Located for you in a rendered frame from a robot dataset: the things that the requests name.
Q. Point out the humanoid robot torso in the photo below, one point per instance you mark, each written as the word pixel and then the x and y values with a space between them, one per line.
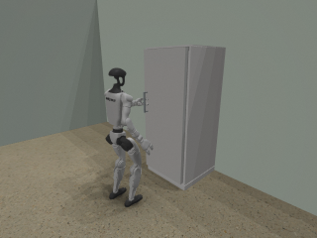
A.
pixel 114 107

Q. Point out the right robot hand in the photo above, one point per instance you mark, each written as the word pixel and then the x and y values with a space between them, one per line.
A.
pixel 145 144

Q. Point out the robot left forearm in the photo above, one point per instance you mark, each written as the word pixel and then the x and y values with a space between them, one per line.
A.
pixel 134 103

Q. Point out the robot right forearm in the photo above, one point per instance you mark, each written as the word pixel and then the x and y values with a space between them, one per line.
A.
pixel 133 131

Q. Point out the robot right upper arm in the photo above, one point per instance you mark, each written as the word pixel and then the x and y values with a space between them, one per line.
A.
pixel 127 101

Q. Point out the right robot foot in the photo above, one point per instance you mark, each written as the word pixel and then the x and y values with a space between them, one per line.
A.
pixel 136 199

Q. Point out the left robot hand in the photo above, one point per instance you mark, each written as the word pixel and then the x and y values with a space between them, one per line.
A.
pixel 139 101

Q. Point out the fridge door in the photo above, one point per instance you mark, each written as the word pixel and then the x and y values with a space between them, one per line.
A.
pixel 165 77

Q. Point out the handle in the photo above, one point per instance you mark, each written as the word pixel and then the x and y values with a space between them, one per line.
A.
pixel 144 100

